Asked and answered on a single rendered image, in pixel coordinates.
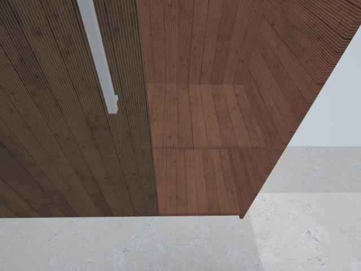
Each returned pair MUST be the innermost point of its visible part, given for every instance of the handle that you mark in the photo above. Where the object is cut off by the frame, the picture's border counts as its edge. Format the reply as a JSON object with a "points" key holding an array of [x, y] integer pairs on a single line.
{"points": [[95, 41]]}

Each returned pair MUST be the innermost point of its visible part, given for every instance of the wardrobe door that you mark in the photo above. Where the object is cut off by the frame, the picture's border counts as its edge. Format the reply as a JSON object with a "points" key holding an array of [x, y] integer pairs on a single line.
{"points": [[61, 153]]}

